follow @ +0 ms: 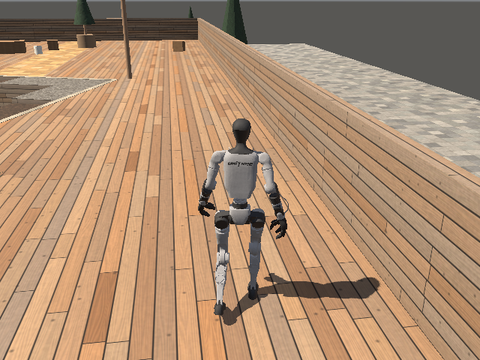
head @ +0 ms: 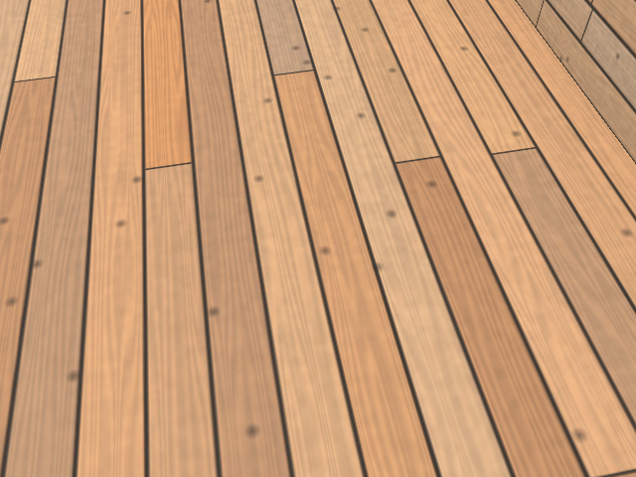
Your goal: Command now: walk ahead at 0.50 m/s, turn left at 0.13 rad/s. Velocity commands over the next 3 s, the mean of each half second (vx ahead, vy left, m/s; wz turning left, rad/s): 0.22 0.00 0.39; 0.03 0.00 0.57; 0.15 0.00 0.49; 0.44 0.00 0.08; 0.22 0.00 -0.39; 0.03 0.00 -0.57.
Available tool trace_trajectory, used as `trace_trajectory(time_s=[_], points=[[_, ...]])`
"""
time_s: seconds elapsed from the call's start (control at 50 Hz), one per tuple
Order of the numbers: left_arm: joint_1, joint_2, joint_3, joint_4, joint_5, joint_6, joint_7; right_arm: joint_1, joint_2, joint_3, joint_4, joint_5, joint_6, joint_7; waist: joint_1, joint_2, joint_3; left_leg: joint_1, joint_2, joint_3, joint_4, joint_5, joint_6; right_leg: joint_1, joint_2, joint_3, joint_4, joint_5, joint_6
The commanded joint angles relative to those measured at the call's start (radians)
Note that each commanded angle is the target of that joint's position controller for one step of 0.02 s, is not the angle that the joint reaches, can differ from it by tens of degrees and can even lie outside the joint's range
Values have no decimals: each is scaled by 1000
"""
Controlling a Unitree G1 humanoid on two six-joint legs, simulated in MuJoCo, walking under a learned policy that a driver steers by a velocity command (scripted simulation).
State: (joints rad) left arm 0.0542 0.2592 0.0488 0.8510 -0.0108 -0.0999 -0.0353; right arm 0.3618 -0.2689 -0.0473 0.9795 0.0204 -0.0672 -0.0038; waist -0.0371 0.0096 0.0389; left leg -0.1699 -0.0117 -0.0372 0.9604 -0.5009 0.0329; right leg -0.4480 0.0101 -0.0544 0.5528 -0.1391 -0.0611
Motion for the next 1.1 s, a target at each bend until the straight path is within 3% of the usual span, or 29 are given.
trace_trajectory(time_s=[0.02,0.04,0.08,0.14,0.22,0.3,0.36,0.4,0.42,0.44,0.46,0.48,0.5,0.52,0.54,0.6,0.66,0.78,0.82,0.86,0.88,0.9,0.92,0.94,0.96,0.98,1.0,1.06,1.1], points=[[196,131,34,11,5,-5,12,-61,-139,-24,-95,33,-49,-1,110,-70,-140,-543,89,-70,308,97,31,547,-332,462,-294,-93,-176],[140,100,26,5,15,-11,11,-81,-130,-32,-93,18,-41,-9,82,-53,-74,-496,113,-65,255,149,18,424,-303,367,-322,65,-163],[104,73,18,17,34,-21,7,-16,-87,-35,-73,10,-9,-15,24,-83,-64,-363,130,-74,208,173,-1,299,-265,214,-341,365,-145],[87,115,28,34,37,-23,25,-31,-57,-35,-103,0,22,-20,-8,-85,-40,-377,117,-49,115,245,-36,238,-256,65,-352,617,-153],[75,145,34,33,29,6,64,-138,-39,-27,-161,-12,27,0,21,-84,-54,-337,107,24,-156,469,-48,254,-213,-73,-349,596,-130],[112,170,42,48,10,42,80,-220,-54,-32,-221,-13,36,25,55,-72,-65,-353,92,50,-285,481,-33,386,-260,-84,-289,557,-124],[93,185,52,38,-8,72,88,-218,-83,-45,-257,-15,43,44,36,-87,-60,-344,69,72,-331,352,5,438,-295,-77,-176,575,-97],[72,177,53,21,-16,90,95,-110,-116,-67,-242,-14,36,48,-23,-56,-106,-191,7,112,-462,414,53,418,-246,-111,37,618,-44],[124,164,49,17,1,91,92,-37,-197,-96,-236,-19,31,33,-42,61,-166,-9,53,-7,-523,781,104,310,-163,-133,249,437,25],[156,79,24,-17,52,83,77,-27,-296,-114,-251,-30,38,10,21,304,-231,241,292,-340,-464,1312,256,-12,-6,-136,575,-379,102],[167,93,18,-26,34,72,60,-24,-259,-96,-278,-47,34,15,6,255,-409,348,404,-590,-530,1121,411,-140,77,85,783,-596,109],[112,139,30,-29,1,69,50,-82,-214,-87,-305,-38,31,20,-10,133,-362,292,360,-514,-564,975,372,-186,26,155,814,-530,92],[70,140,32,-37,-8,73,54,-149,-183,-80,-316,-20,30,14,8,60,-267,198,307,-418,-582,830,309,-212,-7,151,767,-443,86],[50,139,36,-30,5,82,66,-186,-161,-73,-323,-7,37,8,23,-2,-202,100,268,-367,-606,709,262,-201,-35,146,692,-383,90],[40,153,42,-36,14,92,74,-208,-153,-70,-328,-7,44,0,40,17,-172,17,237,-341,-628,624,240,-153,-45,148,619,-341,92],[65,119,37,-30,11,101,80,-206,-172,-77,-344,-27,57,-16,55,89,-168,-53,181,-308,-653,574,218,-66,-8,126,455,-286,110],[51,108,33,-31,12,102,85,-199,-194,-87,-355,-19,65,-30,40,98,-184,-64,169,-329,-656,459,207,-32,4,139,334,-237,130],[39,126,38,-42,3,86,72,-218,-187,-85,-374,-21,87,-35,22,156,-151,-94,142,-425,-671,234,170,39,23,152,159,-206,121],[70,133,42,-37,0,74,62,-222,-186,-84,-380,-17,94,-37,32,165,-150,-83,136,-454,-651,261,157,90,29,145,57,-193,102],[154,149,52,-13,1,67,52,-232,-177,-80,-387,-4,105,-42,75,149,-149,-138,84,-431,-597,251,106,236,6,127,-151,-73,65],[189,213,68,-10,18,69,54,-206,-136,-68,-393,-4,108,-43,66,29,-157,-250,13,-350,-452,105,54,346,-162,261,-230,-79,9],[154,299,84,-16,44,80,60,-198,-112,-66,-429,7,101,-38,15,-274,-109,-455,-162,-113,-223,-70,1,356,-362,510,-289,45,-138],[98,246,72,-54,66,77,63,-202,-196,-89,-420,-16,87,-32,32,-259,-95,-476,-99,-129,9,-92,-41,275,-438,582,-307,97,-217],[30,193,58,-84,58,76,71,-173,-232,-105,-393,-11,88,-26,4,-176,-92,-446,-78,-137,114,-21,-48,256,-381,471,-281,120,-182],[-12,163,51,-95,39,77,76,-139,-211,-104,-364,-11,99,-27,-12,-138,-78,-442,-74,-114,167,37,-64,255,-310,365,-260,121,-129],[-13,146,44,-100,20,78,80,-122,-186,-98,-352,-15,110,-29,-2,-136,-68,-464,-68,-104,230,85,-82,277,-279,308,-251,120,-110],[0,143,39,-98,15,82,83,-121,-159,-90,-354,-13,117,-26,6,-134,-53,-473,-60,-88,269,105,-96,278,-263,262,-250,150,-112],[79,162,42,-88,24,98,92,-215,-127,-70,-404,4,115,-20,66,-165,-35,-518,-18,-22,149,152,-125,368,-250,187,-257,183,-136],[120,192,52,-84,23,105,94,-251,-117,-60,-433,2,113,-14,95,-180,-60,-497,16,-7,43,137,-137,436,-280,177,-244,231,-152]])
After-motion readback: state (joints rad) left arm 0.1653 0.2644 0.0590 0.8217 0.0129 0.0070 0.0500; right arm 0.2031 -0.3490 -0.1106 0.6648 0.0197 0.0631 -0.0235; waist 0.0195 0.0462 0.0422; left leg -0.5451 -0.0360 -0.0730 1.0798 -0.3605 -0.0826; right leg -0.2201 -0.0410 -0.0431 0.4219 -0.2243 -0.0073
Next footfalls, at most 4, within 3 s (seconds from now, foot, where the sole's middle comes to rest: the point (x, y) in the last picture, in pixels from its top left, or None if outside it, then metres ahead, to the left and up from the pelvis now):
0.42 left None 0.29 0.14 -0.76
0.88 right None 0.33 -0.09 -0.76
1.32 left None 0.16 0.12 -0.76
1.80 right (228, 427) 0.57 0.21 -0.76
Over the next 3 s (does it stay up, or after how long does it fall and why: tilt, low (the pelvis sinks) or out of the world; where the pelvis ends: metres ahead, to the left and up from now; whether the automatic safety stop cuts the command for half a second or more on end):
stays up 0.58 0.36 0.02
